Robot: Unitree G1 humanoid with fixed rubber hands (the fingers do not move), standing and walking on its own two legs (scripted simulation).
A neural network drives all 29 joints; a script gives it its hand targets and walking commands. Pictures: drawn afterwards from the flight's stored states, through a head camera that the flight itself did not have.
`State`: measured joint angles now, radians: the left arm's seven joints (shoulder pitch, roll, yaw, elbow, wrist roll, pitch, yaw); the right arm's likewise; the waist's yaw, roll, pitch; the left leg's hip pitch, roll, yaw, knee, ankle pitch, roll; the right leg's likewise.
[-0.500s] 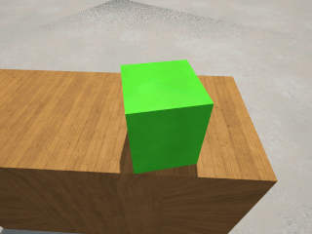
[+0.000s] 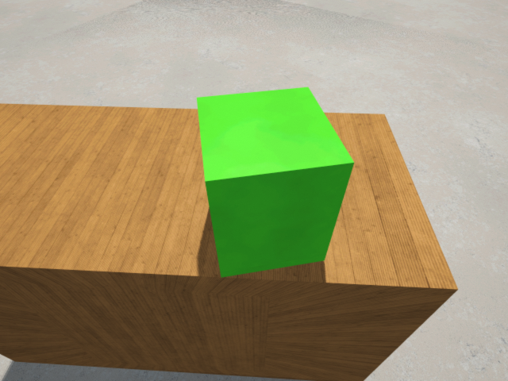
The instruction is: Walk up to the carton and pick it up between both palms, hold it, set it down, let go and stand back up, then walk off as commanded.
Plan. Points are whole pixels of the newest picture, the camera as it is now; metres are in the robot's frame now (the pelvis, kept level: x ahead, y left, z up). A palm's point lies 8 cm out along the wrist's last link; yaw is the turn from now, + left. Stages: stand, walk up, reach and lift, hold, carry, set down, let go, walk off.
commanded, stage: walk up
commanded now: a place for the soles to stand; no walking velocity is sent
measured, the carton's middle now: (264, 183) +0.46 +0.01 +0.07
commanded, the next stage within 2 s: reach and lift in 0.06 s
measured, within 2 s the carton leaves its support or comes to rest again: neither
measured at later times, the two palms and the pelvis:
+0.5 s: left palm (122, 352) +0.21 +0.24 -0.08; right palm out of the picture +0.18 -0.29 -0.09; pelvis +0.02 -0.02 -0.01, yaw -1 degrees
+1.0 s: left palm (119, 348) +0.20 +0.23 -0.04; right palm out of the picture +0.17 -0.25 -0.04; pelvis +0.02 -0.02 +0.01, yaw -1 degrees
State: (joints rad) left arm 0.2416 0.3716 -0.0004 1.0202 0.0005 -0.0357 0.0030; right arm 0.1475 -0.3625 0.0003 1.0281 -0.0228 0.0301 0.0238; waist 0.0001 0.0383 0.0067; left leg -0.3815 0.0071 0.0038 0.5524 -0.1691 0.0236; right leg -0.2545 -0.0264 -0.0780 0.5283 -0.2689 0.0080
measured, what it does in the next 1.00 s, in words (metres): stands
